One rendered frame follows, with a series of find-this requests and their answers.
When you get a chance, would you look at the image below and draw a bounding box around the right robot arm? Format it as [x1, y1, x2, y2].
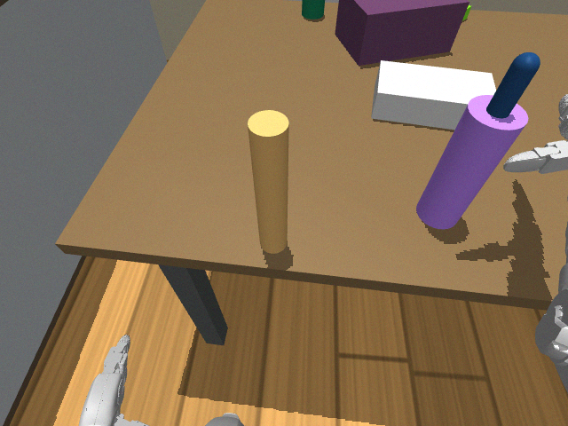
[535, 197, 568, 393]

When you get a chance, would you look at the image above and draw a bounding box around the table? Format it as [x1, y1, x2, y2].
[55, 0, 568, 345]

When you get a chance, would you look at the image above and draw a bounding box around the left robot hand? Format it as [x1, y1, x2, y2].
[79, 335, 149, 426]

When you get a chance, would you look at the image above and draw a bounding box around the right robot hand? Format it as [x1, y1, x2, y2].
[503, 94, 568, 174]

